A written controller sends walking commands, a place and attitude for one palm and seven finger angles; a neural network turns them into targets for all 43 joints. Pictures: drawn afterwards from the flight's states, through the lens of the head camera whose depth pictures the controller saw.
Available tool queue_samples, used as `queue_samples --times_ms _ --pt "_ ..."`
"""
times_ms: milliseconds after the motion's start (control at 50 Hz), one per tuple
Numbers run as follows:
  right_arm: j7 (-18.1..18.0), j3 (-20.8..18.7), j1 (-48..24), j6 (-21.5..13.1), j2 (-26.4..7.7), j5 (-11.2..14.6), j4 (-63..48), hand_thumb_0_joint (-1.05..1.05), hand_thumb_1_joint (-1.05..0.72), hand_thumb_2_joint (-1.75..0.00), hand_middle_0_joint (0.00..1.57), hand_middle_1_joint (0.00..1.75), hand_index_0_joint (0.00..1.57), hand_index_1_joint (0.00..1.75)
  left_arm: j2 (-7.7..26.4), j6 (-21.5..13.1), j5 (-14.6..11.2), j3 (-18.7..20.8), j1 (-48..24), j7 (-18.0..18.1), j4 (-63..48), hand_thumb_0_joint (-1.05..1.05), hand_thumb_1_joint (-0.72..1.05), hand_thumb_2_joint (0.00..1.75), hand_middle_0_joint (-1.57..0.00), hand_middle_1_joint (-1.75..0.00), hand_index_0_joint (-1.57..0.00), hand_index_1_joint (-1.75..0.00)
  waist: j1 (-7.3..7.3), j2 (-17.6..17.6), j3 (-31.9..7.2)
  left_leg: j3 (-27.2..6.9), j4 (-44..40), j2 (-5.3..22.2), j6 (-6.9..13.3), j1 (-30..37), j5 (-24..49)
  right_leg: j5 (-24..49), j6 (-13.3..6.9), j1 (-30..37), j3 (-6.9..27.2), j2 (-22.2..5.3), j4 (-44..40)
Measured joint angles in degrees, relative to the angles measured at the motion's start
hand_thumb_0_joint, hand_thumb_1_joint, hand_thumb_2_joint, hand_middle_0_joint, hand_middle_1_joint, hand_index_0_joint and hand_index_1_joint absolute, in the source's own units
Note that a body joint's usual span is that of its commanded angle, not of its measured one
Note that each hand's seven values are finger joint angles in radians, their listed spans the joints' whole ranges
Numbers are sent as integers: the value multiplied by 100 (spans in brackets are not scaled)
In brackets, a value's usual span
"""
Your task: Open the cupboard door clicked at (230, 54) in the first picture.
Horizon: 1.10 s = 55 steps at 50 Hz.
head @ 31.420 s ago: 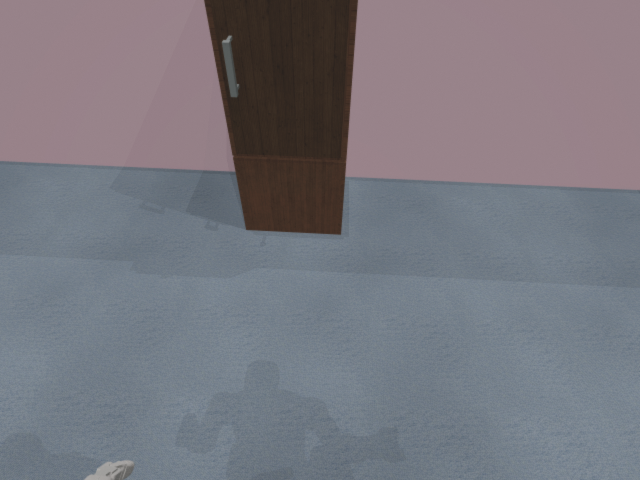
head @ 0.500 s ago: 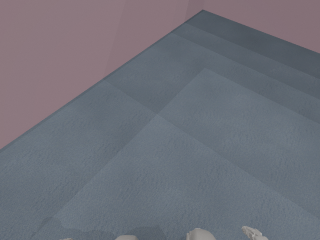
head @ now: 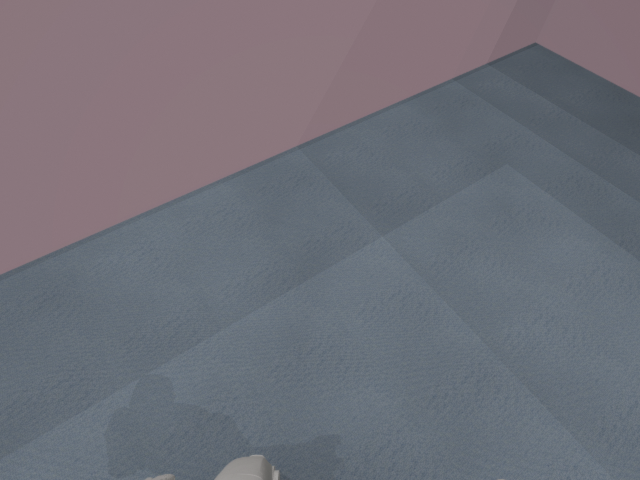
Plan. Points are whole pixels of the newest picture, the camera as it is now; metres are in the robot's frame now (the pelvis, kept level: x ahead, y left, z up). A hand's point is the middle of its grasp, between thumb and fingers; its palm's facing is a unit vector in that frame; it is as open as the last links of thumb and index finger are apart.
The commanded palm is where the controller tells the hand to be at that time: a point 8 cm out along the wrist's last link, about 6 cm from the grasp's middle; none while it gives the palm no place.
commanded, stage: turn to face it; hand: left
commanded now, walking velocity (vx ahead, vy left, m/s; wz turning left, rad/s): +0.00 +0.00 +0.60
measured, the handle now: out of the picture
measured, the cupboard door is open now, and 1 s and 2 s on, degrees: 47 47 47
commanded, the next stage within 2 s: none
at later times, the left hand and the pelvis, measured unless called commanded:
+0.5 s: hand out of the picture +0.06 +0.21 -0.15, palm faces +0.27 -0.92 -0.29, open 7.3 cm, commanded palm none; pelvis +0.00 -0.03 -0.01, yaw +16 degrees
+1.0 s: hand out of the picture -0.08 +0.19 -0.18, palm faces +0.59 -0.77 -0.25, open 7.3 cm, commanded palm none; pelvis +0.00 -0.02 -0.01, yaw +35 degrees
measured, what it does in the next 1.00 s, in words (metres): steps on the spot, turning left: left foot, then right foot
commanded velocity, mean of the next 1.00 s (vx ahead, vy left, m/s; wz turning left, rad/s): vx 0.00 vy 0.00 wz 0.60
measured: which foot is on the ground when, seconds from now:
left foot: up 0.00-0.04, down 0.06-0.50, up 0.52-0.86, down 0.88-1.00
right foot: down 0.00-0.06, up 0.08-0.48, down 0.50-0.88, up 0.90-1.00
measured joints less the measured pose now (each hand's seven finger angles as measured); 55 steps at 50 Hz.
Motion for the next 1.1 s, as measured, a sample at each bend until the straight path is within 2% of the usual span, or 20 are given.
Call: queue_samples --times_ms 40,60,120,160,220,360,440,480,520,560,600,640,700,780,860,880,920,980,1040,1100 --pt "5 28 -65 -63 17 -1 -80 1 -91 -90 20 30 20 30 95 24 -14 49 71 -19 48 0 92 90 -21 -31 -21 -30 35 -61 -16 86 -722 -51 76 313 384 -178 70 -86 -133 -90 307" --pt "12 41 -67 -120 -4 -11 -146 1 -91 -90 20 30 20 30 138 49 -35 73 133 -32 62 0 91 90 -21 -31 -21 -30 37 -44 -73 66 -1105 -49 206 465 820 -308 116 -208 -191 -125 590" --pt "-37 70 -132 -260 72 -42 -251 1 -91 -90 20 30 20 30 338 278 -57 142 18 -18 186 0 91 90 -21 -30 -21 -30 66 -179 -39 -36 -819 -177 609 268 807 -1211 319 -900 467 -18 2182" --pt "-95 108 -88 -290 103 -62 -288 1 -91 -90 20 30 20 30 405 354 -44 186 -90 -12 238 0 91 90 -21 -30 -20 -30 66 -151 -55 -156 -914 -196 652 279 807 -1137 366 -1284 781 133 2908" --pt "-158 143 9 -285 114 -63 -260 1 -91 -90 20 30 20 30 439 351 -32 211 -238 -55 206 1 91 90 -20 -30 -20 -30 69 -53 -94 -346 -1276 -236 613 372 1049 -636 410 -1629 1090 233 3294" --pt "-136 148 254 -240 148 -76 -123 1 -90 -90 21 30 21 30 421 287 -47 202 -439 -72 8 0 91 90 -20 -30 -20 -30 0 149 -211 -772 -1724 -295 536 405 1388 -406 435 -1495 1346 370 2348" --pt "-121 82 351 -183 126 -85 -84 1 -90 -90 21 30 21 30 345 240 -75 153 -543 -63 -79 0 91 90 -20 -30 -20 -30 -109 294 -213 -1060 -1598 -330 400 230 1394 -437 371 -1007 1317 576 1251" --pt "-125 37 410 -142 102 -58 -68 1 -90 -90 21 30 21 30 308 161 -91 122 -529 -61 -142 0 91 90 -20 -30 -20 -30 -134 327 -246 -1192 -1397 -402 303 77 1326 -83 317 -573 1267 653 339" --pt "-122 -33 402 -90 28 -19 -7 1 -90 -90 21 30 21 30 200 66 -50 93 -499 -23 -151 0 91 90 -20 -30 -20 -30 -121 440 -224 -1219 -721 -414 248 -196 616 15 81 -448 1158 680 108" --pt "-106 -85 387 -42 -53 -40 45 1 -90 -90 21 30 21 30 74 44 -39 21 -431 5 -135 0 91 90 -20 -30 -20 -30 -162 496 -169 -1033 520 -443 193 -555 -22 4 -51 -341 984 596 116" --pt "-79 -115 357 -6 -95 -49 88 1 -91 -90 20 30 20 30 -22 44 -53 -17 -322 26 -110 0 91 90 -20 -30 -20 -30 -180 460 -138 -782 1490 -370 96 -790 -47 49 -83 -176 853 493 -38" --pt "-53 -115 319 20 -100 -42 99 1 -91 -90 20 30 20 30 -81 45 -59 -41 -227 33 -68 0 91 90 -20 -30 -20 -30 -196 371 -107 -585 1846 -252 7 -837 31 100 -85 -27 728 390 -195" --pt "-27 -85 241 40 -73 -23 93 1 -91 -90 20 30 20 30 -123 29 -48 -61 -106 25 -17 0 91 90 -21 -30 -20 -30 -178 210 -64 -376 1473 -99 -68 -656 50 114 -70 124 520 243 -318" --pt "-6 -27 65 22 -36 -8 68 1 -91 -90 20 30 20 30 -59 12 -18 -18 20 12 27 0 92 90 -21 -30 -21 -30 -47 47 1 -163 365 -21 -37 -216 1 -27 -17 175 229 80 -168" --pt "0 23 -126 -81 -16 -9 -69 1 -91 -90 20 30 20 30 126 37 -27 63 181 -27 106 0 91 90 -21 -31 -21 -30 56 -83 -9 37 -916 -108 113 373 572 -379 115 35 -28 -111 406" --pt "4 28 -148 -143 -39 -23 -135 1 -91 -90 20 30 20 30 173 69 -49 88 238 -41 118 0 91 90 -21 -31 -21 -30 54 -63 -64 -7 -1163 -107 279 455 1025 -502 167 -138 -53 -148 771" --pt "-31 36 -227 -247 16 -38 -216 1 -91 -90 20 30 20 30 322 223 -69 134 145 -28 209 0 91 90 -21 -30 -21 -30 82 -178 -16 -62 -865 -207 532 294 949 -1130 289 -645 404 -114 1918" --pt "-104 98 -186 -287 70 -65 -289 1 -91 -90 20 30 20 30 439 370 -54 194 -30 -7 266 0 91 90 -21 -30 -20 -30 95 -159 -38 -237 -932 -238 605 297 841 -1144 351 -1252 875 110 2979" --pt "-152 131 -100 -267 82 -76 -265 1 -91 -90 20 30 20 30 463 362 -35 215 -193 -55 194 1 91 90 -20 -30 -20 -30 99 -49 -82 -438 -1262 -261 556 375 1069 -692 380 -1572 1123 210 3156" --pt "-148 151 8 -248 98 -74 -213 1 -90 -90 20 30 21 30 451 313 -34 217 -304 -79 78 0 91 90 -20 -30 -20 -30 86 53 -135 -629 -1519 -282 543 420 1248 -479 397 -1621 1264 278 2823"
